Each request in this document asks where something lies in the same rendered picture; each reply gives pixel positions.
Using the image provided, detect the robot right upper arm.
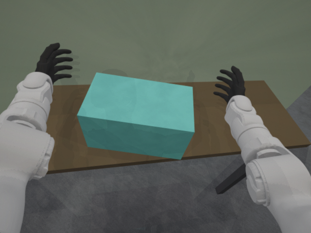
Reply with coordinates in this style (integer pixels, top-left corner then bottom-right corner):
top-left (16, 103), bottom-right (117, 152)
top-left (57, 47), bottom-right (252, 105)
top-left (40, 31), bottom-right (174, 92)
top-left (245, 154), bottom-right (311, 233)

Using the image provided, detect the robot left upper arm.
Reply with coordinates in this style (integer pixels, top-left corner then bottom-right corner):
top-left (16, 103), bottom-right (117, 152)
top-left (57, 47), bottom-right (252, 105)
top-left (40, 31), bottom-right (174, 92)
top-left (0, 120), bottom-right (54, 233)

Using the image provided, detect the robot right forearm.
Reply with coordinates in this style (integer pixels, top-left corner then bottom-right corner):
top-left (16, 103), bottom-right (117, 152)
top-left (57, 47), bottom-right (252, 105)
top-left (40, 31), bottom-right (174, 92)
top-left (225, 95), bottom-right (311, 182)

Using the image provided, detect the carton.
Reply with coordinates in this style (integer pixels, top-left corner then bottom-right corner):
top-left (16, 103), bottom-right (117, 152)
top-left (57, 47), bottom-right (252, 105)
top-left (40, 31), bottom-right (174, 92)
top-left (77, 72), bottom-right (195, 160)

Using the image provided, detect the robot left forearm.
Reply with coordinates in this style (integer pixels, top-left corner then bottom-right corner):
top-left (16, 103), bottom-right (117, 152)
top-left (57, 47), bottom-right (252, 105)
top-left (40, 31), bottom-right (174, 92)
top-left (0, 72), bottom-right (53, 132)

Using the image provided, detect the robot right hand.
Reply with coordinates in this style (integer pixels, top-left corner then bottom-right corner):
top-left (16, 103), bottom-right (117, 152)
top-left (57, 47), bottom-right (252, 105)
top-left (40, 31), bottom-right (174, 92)
top-left (213, 66), bottom-right (245, 104)

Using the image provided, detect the table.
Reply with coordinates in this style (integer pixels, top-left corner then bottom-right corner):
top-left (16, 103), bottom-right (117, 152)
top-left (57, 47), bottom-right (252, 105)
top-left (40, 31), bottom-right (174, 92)
top-left (46, 81), bottom-right (311, 194)

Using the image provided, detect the robot left hand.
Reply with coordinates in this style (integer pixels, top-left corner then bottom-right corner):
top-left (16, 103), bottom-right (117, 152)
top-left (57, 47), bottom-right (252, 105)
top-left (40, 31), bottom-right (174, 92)
top-left (35, 43), bottom-right (73, 84)

